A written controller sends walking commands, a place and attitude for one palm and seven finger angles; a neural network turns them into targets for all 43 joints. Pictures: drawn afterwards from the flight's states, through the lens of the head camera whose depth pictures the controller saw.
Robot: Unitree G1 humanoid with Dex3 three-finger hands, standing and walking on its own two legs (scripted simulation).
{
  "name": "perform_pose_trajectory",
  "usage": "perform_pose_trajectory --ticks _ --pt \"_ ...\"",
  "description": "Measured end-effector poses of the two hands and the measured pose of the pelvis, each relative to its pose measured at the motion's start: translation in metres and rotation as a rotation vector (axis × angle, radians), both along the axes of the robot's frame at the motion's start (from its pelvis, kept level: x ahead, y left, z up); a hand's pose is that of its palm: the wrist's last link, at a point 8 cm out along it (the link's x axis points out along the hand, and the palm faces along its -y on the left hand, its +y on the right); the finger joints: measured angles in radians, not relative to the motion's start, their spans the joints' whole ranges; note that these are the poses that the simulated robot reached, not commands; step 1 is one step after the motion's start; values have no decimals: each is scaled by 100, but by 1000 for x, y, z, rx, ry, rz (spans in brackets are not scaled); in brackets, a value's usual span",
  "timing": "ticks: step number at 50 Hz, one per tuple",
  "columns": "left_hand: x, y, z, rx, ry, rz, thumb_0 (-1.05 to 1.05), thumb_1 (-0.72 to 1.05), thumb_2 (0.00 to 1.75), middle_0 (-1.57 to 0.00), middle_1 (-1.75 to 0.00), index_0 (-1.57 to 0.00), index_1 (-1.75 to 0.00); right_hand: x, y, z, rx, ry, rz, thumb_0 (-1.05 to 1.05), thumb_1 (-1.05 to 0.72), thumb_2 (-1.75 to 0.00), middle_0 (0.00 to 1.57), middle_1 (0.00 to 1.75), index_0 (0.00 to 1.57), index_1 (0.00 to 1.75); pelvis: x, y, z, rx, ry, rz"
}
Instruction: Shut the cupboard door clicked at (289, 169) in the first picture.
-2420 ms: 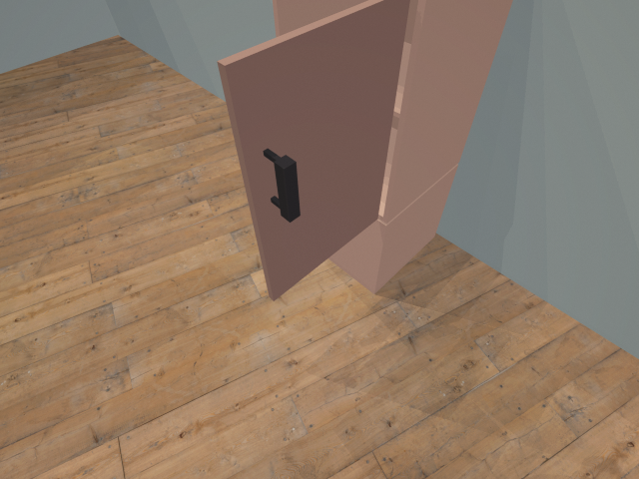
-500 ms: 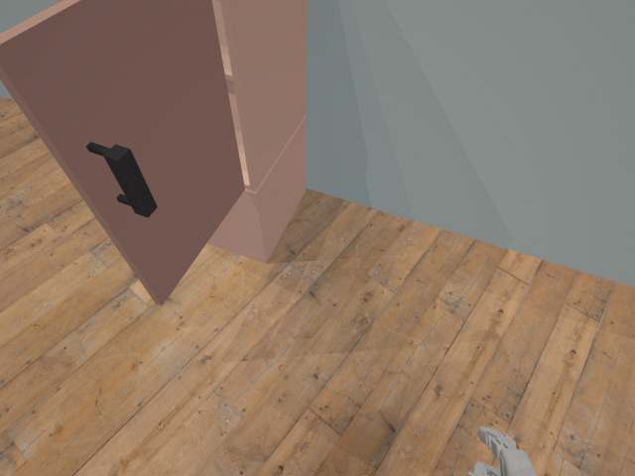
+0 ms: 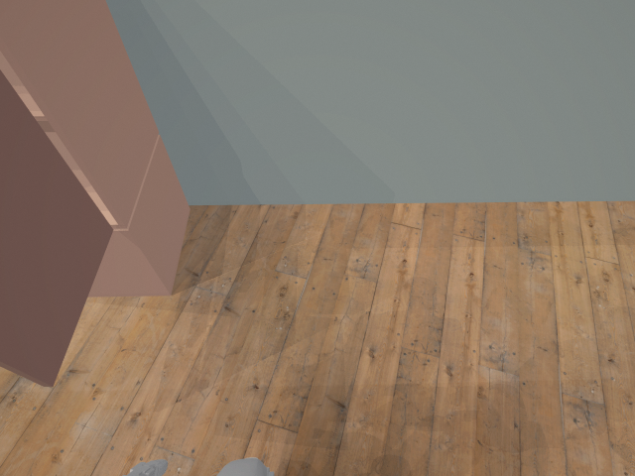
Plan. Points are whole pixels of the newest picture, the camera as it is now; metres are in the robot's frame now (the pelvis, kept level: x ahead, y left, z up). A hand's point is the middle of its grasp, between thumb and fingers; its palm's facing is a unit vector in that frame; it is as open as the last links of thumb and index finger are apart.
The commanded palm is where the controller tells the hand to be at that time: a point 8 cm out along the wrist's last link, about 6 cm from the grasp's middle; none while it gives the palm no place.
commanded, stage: walk to a spot facing it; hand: left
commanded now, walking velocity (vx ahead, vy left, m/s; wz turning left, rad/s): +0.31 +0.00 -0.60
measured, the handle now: out of the picture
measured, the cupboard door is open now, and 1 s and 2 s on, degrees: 89 89 89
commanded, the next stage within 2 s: turn to face it in 1.32 s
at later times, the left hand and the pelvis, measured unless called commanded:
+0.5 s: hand (297, 324) +0.37 +0.05 -0.16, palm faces -0.37 -0.91 -0.19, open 7.4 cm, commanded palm none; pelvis +0.14 -0.06 -0.02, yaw -17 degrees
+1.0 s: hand (290, 340) +0.34 +0.06 -0.18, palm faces -0.30 -0.94 -0.17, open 7.3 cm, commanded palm none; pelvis +0.35 -0.13 -0.01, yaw -25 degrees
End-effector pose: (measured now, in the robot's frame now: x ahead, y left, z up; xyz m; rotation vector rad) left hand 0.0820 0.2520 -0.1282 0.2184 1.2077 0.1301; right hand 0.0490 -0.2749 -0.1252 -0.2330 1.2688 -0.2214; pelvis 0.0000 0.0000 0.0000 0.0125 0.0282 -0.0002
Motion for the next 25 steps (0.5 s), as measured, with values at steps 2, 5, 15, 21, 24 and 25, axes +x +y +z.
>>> perform_pose_trajectory --ticks 2,5,15,21,24,25 --pt "7 -1 -4 -25 8 -17 1 91 90 -20 -30 -21 -30 2 7 4 -1 -21 -18 1 -90 -90 20 30 19 30 7 5 0 -2 5 -26" --pt "23 1 -16 -55 25 -45 1 90 90 -20 -30 -21 -30 0 17 3 -21 -57 -48 0 -90 -90 20 30 19 30 20 14 -6 -28 15 -69" --pt "150 -40 -1 -107 -40 -227 1 91 90 -19 -30 -20 -30 -68 55 14 51 154 -241 0 -90 -90 20 30 20 30 73 0 10 -45 15 -203" --pt "246 -109 -2 -106 -98 -389 1 91 90 -19 -30 -20 -30 -101 66 3 138 309 -403 0 -90 -90 20 30 20 30 114 -32 -3 -30 6 -276" --pt "286 -142 -8 -98 -184 -421 1 91 90 -19 -30 -20 -30 -102 58 -13 188 375 -457 0 -90 -90 20 30 20 30 136 -58 -20 -1 -9 -288" --pt "292 -149 -8 -93 -201 -413 1 91 90 -19 -30 -20 -30 -96 52 -18 196 385 -468 0 -90 -90 20 30 20 30 141 -64 -22 -3 -17 -296"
